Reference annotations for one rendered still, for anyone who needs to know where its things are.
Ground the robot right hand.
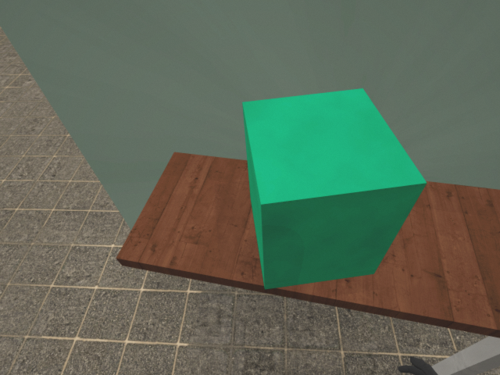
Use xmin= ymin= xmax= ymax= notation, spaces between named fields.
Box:
xmin=398 ymin=356 xmax=438 ymax=375

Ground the carton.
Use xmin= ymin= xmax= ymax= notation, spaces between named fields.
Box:
xmin=242 ymin=88 xmax=427 ymax=290

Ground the table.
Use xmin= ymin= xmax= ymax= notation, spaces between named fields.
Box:
xmin=116 ymin=152 xmax=500 ymax=375

